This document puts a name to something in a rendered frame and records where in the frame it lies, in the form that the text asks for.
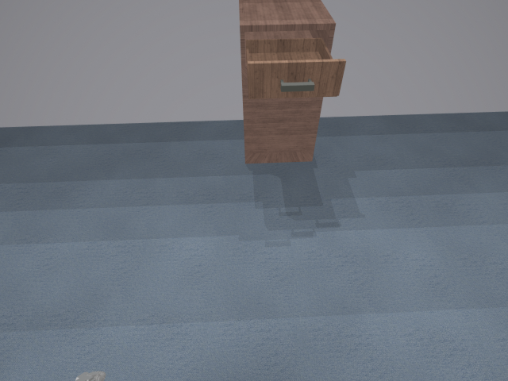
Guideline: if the drawer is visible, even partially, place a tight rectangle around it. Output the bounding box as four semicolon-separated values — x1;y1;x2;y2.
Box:
246;38;346;99

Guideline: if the handle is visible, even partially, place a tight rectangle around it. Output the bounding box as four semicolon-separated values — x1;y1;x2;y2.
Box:
280;79;314;92

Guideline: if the cabinet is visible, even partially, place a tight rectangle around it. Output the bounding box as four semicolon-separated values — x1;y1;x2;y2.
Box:
239;0;336;164

